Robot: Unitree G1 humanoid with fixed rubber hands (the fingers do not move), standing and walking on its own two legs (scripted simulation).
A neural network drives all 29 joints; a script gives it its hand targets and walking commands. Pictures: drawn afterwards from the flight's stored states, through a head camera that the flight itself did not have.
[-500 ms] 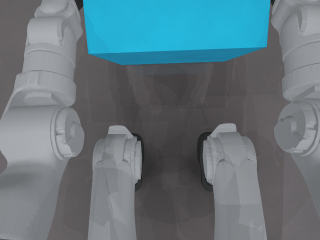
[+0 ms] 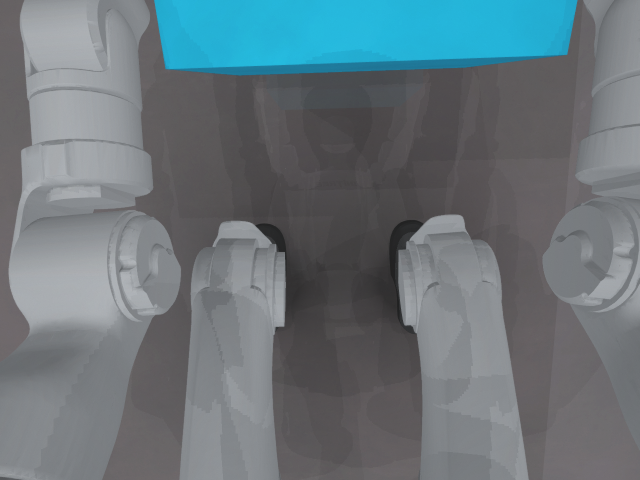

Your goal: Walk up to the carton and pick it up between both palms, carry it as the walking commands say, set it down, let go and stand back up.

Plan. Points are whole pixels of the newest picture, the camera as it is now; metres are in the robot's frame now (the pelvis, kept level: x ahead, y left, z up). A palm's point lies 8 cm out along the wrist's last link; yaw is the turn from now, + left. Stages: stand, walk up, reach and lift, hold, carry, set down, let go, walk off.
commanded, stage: reach and lift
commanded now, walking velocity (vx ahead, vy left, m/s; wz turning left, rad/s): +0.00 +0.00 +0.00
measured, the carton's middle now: out of the picture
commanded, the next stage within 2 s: none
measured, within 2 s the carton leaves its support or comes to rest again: neither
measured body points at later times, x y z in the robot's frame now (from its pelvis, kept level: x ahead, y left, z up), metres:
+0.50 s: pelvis -0.01 +0.01 +0.04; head +0.34 +0.00 +0.31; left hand +0.56 +0.18 -0.07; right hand +0.56 -0.20 -0.07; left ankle +0.12 +0.14 -0.42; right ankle +0.12 -0.13 -0.42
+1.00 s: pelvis +0.03 +0.00 +0.11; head +0.30 +0.00 +0.47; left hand +0.53 +0.17 +0.02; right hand +0.53 -0.21 +0.03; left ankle +0.12 +0.14 -0.42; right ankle +0.12 -0.13 -0.42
